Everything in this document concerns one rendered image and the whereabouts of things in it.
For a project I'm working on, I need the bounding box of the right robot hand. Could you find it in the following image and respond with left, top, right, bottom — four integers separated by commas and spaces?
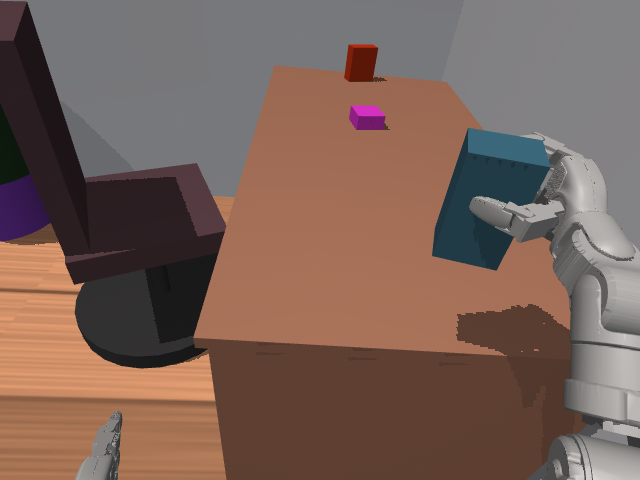
469, 132, 608, 243

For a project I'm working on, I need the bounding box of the office chair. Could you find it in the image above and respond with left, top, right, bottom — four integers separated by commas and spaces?
0, 1, 226, 369

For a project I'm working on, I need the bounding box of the left robot hand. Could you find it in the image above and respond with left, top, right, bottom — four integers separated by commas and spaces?
75, 411, 122, 480

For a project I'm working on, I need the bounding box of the potted plant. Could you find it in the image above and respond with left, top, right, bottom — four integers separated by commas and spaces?
0, 104, 50, 242

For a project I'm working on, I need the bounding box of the right robot arm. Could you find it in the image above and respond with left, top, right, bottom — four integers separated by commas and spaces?
545, 211, 640, 480

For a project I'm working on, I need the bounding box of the desk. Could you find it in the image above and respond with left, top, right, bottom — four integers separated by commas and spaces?
193, 65, 588, 480

